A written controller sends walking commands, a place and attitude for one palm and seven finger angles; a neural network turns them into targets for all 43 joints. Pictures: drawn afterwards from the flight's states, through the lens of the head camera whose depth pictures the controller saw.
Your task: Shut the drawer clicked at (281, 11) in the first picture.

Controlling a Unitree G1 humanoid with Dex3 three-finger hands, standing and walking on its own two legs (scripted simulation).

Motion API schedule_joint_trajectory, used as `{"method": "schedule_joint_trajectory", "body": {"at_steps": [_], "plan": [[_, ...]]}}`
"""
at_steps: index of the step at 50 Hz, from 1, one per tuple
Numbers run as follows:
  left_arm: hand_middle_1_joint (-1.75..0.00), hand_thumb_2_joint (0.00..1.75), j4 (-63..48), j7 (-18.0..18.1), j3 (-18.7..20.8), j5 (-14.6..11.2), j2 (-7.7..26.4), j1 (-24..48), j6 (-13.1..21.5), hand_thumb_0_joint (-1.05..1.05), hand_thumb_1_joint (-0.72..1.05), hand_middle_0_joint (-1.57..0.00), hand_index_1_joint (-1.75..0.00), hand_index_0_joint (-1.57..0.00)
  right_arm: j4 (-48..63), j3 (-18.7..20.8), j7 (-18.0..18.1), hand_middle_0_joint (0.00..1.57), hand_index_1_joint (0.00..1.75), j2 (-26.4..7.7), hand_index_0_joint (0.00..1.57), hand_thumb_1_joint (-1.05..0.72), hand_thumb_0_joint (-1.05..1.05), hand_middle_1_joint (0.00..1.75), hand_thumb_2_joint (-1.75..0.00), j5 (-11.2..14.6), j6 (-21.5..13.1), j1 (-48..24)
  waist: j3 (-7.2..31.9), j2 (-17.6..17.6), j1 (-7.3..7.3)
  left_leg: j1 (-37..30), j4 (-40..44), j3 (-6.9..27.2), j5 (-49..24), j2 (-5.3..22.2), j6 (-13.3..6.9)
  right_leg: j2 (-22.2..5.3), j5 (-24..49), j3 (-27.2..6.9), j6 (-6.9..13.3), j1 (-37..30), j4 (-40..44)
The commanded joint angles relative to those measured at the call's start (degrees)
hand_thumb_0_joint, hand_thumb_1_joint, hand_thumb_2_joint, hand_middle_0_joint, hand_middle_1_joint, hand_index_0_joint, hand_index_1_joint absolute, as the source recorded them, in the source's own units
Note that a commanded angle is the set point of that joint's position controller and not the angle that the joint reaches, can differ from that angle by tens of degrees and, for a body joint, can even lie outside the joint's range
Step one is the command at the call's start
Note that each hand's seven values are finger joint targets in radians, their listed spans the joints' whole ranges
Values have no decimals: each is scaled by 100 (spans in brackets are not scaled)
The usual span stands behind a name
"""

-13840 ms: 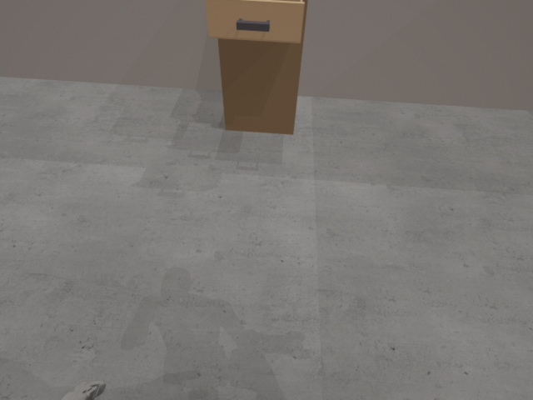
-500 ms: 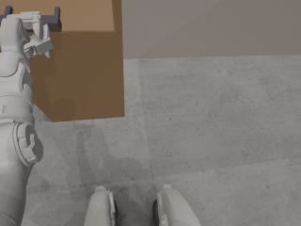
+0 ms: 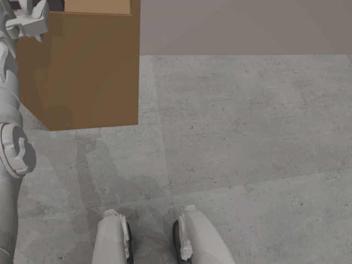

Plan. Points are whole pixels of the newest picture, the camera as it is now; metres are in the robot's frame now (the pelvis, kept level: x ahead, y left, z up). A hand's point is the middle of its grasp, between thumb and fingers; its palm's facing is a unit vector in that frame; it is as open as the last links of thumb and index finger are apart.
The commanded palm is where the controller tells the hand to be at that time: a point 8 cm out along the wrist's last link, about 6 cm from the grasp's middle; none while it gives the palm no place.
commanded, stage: pull the fist back off the drawer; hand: left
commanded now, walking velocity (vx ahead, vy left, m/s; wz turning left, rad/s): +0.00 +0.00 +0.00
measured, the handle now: out of the picture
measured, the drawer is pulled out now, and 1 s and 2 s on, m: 0.00 0.00 0.00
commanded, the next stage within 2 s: draw the hand back to the body in 0.64 s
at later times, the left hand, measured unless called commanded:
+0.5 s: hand (44, 20) +0.58 +0.19 +0.10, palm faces +0.02 -1.00 -0.04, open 3.0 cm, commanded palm +0.55 +0.21 +0.10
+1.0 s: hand (31, 35) +0.51 +0.19 +0.13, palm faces +0.04 -1.00 -0.05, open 3.3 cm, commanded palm +0.47 +0.23 +0.15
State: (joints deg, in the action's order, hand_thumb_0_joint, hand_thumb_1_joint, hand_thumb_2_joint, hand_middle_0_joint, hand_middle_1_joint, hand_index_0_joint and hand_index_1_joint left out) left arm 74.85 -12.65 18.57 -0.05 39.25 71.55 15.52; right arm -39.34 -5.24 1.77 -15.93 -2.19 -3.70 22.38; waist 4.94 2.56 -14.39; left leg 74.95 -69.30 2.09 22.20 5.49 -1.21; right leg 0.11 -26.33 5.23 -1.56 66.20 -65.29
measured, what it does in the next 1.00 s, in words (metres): rises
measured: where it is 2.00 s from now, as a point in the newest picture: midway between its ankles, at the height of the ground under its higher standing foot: (154, 253)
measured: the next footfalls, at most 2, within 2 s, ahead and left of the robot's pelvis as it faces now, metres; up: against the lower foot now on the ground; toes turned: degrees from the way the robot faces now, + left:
none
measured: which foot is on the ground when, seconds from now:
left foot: down 0.00-1.00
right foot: down 0.00-1.00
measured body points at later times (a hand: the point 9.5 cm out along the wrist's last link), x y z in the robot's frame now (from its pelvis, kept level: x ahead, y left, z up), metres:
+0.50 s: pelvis +0.00 +0.00 +0.00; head +0.17 +0.04 +0.42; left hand +0.57 +0.24 +0.11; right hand -0.01 -0.26 -0.09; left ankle +0.08 +0.11 -0.63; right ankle +0.04 -0.15 -0.63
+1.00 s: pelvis +0.07 -0.01 +0.06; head +0.17 -0.01 +0.49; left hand +0.51 +0.24 +0.14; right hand +0.10 -0.27 -0.06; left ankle +0.08 +0.11 -0.63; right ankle +0.04 -0.15 -0.63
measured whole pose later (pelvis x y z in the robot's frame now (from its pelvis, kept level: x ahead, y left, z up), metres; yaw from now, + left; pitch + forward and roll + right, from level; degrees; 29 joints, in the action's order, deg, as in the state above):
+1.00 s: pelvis +0.07 -0.01 +0.06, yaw +0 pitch +19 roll -3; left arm 42.1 -13.1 21.0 -9.2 23.1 32.4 15.3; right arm -33.9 -0.9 -0.6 -14.7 1.9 3.9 21.9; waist 6.0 3.0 -6.7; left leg 49.6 -54.9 -1.9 23.9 6.0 0.3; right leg 0.8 -26.9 1.9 -0.8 43.1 -51.4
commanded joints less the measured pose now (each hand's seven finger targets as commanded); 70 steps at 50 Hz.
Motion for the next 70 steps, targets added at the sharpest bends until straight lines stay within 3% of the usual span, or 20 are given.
{"method": "schedule_joint_trajectory", "body": {"at_steps": [1, 7, 14, 21, 24, 27, 32, 35, 37, 41, 45, 50, 54, 57, 62, 63, 64, 65, 68, 70], "plan": [[-160, 90, -1519, 315, 72, -136, 819, 3633, 338, 0, 90, -140, -160, -140, 95, 442, 70, 20, 30, -1239, 20, -90, 0, 30, -90, -39, -92, 1208, 2904, 1436, -579, -3754, 1076, 658, 556, -68, -41, 269, -37, -82, 235, 301, 990], [-160, 90, -1408, 399, 234, -63, 969, 3547, 312, 0, 90, -140, -160, -140, 143, 442, 23, 20, 30, -1247, 20, -90, 0, 30, -90, -78, -60, 1258, 2795, 1239, -521, -3612, 1088, 680, 666, -107, -40, 268, -96, -68, 254, 244, 982], [-160, 90, -1579, 405, 184, -7, 702, 3435, 337, 0, 90, -140, -160, -140, 210, 506, -82, 20, 30, -1193, 20, -90, 0, 30, -90, -118, 38, 1313, 3060, 1384, -444, -3935, 1021, 715, 250, -138, -12, 277, 111, -21, 294, 291, 901], [-160, 90, -1765, 333, 233, -85, 549, 2806, 348, 0, 90, -140, -160, -140, 301, 562, -155, 20, 30, -1127, 20, -90, 0, 30, -90, -84, 182, 1238, 3067, 1282, -228, -3978, 1030, 557, 32, -167, -8, 296, 198, -49, 289, -52, 1000], [-160, 90, -2024, 303, 461, -151, 673, 2245, 427, 0, 90, -140, -160, -140, 399, 583, -189, 20, 30, -1097, 20, -90, 0, 30, -90, -54, 253, 1212, 3270, 1332, 28, -4222, 1078, 484, -429, -177, 20, 318, 395, -37, 318, -361, 1025], [-160, 90, -2251, 280, 502, -253, 540, 1620, 491, 0, 90, -140, -160, -140, 500, 622, -221, 20, 30, -1043, 20, -90, 0, 30, -90, -3, 324, 1110, 3308, 1072, 172, -4210, 1123, 324, -641, -204, 4, 351, 523, -81, 291, -804, 1172], [-160, 90, -2184, 301, 624, -265, 674, 1486, 611, 0, 90, -140, -160, -140, 470, 631, -198, 20, 30, -995, 20, -90, 0, 30, -90, 41, 420, 1065, 2906, 597, 114, -3784, 1075, 140, -834, -225, -66, 373, 789, -189, 229, -1244, 1304], [-160, 90, -2325, 253, 758, -283, 746, 1201, 798, 0, 90, -140, -160, -140, 478, 655, -200, 20, 30, -953, 20, -90, 0, 30, -90, 34, 458, 1081, 3159, 820, 279, -4060, 1057, 95, -1415, -237, -35, 376, 1268, -199, 259, -1493, 1229], [-160, 90, -2195, 187, 660, -351, 515, 955, 819, 0, 90, -140, -160, -140, 482, 682, -207, 20, 30, -934, 20, -90, 0, 30, -90, 60, 499, 1040, 2966, 544, 238, -3952, 1051, 45, -1427, -251, -50, 380, 1383, -221, 231, -1568, 1282], [-160, 90, -3412, 50, 877, -605, 541, -451, 804, 0, 90, -140, -160, -140, 851, 763, -254, 20, 30, -887, 20, -90, 0, 30, -90, 188, 614, 868, 3816, 781, 759, -4726, 1327, -112, -2344, -328, -28, 409, 2461, -254, 255, -2647, 1387], [-160, 90, -4251, -65, 559, -944, -41, -1631, 420, 0, 90, -140, -160, -140, 1038, 805, -224, 20, 30, -801, 20, -90, 0, 30, -90, 361, 662, 602, 3325, 305, 800, -4729, 1647, -257, -2445, -370, -81, 393, 3086, -255, 189, -3337, 1725], [-160, 90, -5204, -3, 244, -1237, -539, -2438, 302, 0, 90, -140, -160, -140, 1109, 801, -134, 20, 30, -723, 20, -90, 0, 30, -90, 455, 533, 232, 2584, 346, 838, -5124, 2058, -318, -2422, -398, -82, 356, 3179, -238, 177, -3628, 2104], [-160, 90, -5768, -67, 43, -1352, -789, -3277, 289, 0, 90, -140, -160, -140, 1166, 781, -112, 20, 30, -680, 20, -90, 0, 30, -90, 479, 413, -52, 2302, 486, 944, -5545, 2280, -292, -2727, -398, -67, 306, 3338, -198, 193, -3834, 2240], [-160, 90, -5912, -162, -83, -1456, -943, -3708, 130, 0, 90, -140, -160, -140, 1257, 753, -71, 20, 30, -693, 20, -90, 0, 30, -90, 520, 357, -336, 1859, 152, 962, -5524, 2504, -270, -2368, -410, -63, 294, 3103, -160, 185, -3921, 2421], [-160, 90, -6856, -298, 47, -1687, -930, -4479, -81, 0, 90, -140, -160, -140, 1545, 680, -4, 20, 30, -625, 20, -90, 0, 30, -90, 547, 187, -836, 1858, 157, 1205, -5815, 2777, -300, -2372, -465, -63, 225, 3284, -168, 198, -4451, 2588], [-160, 90, -7362, 437, 11, -907, -409, -4647, -198, 0, 90, -140, -160, -140, 1582, 677, 103, 20, 30, -536, 20, -90, 0, 30, -90, 504, 263, -1262, 1860, 113, 1495, -6182, 2994, -448, -2362, -539, -70, 97, 3073, -408, 282, -4471, 3012], [-160, 90, -7539, 802, -380, -828, -1036, -4960, -348, 0, 90, -140, -160, -140, 1640, 637, 168, 20, 30, -445, 20, -90, 0, 30, -90, 484, 254, -1368, 1420, 88, 1343, -6250, 3208, -449, -2166, -499, -46, 97, 2884, -353, 252, -4413, 3178], [-160, 90, -7562, 1052, -564, -732, -1225, -5344, -508, 0, 90, -140, -160, -140, 1613, 629, 204, 20, 30, -456, 20, -90, 0, 30, -90, 482, 267, -1420, 1225, 29, 1386, -6263, 3362, -448, -2029, -462, -41, 69, 2748, -328, 239, -4561, 3268], [-160, 90, -7856, 1510, -404, -565, -1010, -5631, -778, 0, 90, -140, -160, -140, 1513, 596, 322, 20, 30, -502, 20, -90, 0, 30, -90, 447, 312, -1587, 932, -288, 1413, -6433, 3711, -474, -1910, -458, -75, 72, 2695, -333, 220, -4941, 3621], [-160, 90, -8238, 1668, -431, -491, -1068, -5672, -844, 0, 90, -140, -160, -140, 1505, 553, 360, 20, 30, -453, 20, -90, 0, 30, -90, 429, 296, -1709, 927, -93, 1445, -6715, 3937, -479, -1935, -462, -69, 35, 2679, -345, 228, -5182, 3789]]}}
